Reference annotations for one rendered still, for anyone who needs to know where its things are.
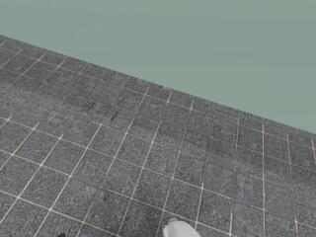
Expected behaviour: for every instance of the right robot thigh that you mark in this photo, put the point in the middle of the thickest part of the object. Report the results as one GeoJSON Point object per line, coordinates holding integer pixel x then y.
{"type": "Point", "coordinates": [179, 229]}

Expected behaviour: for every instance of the right robot shin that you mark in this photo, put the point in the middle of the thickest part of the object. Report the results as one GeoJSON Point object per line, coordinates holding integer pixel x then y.
{"type": "Point", "coordinates": [172, 220]}

